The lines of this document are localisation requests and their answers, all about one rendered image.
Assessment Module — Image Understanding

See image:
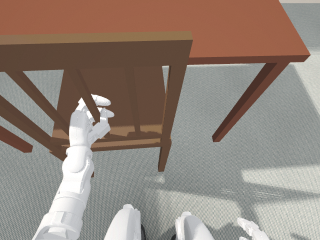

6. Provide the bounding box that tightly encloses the table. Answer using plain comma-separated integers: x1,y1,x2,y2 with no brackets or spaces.
0,0,311,153

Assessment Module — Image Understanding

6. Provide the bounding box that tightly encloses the robot left shin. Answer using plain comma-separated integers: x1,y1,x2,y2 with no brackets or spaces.
123,204,141,240

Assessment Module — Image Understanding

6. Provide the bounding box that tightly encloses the chair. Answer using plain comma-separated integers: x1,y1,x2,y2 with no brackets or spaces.
0,31,193,178

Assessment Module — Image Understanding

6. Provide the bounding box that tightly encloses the robot right hand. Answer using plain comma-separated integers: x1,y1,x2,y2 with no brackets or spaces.
237,217,270,240

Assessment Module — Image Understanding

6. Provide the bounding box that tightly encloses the robot right thigh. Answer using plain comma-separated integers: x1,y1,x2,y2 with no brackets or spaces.
175,215,214,240

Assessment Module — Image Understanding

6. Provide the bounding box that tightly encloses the robot left forearm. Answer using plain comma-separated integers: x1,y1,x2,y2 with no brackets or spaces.
32,145,94,240

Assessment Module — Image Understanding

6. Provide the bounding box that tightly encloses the robot left hand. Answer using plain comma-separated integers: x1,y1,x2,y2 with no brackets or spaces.
69,94,114,149

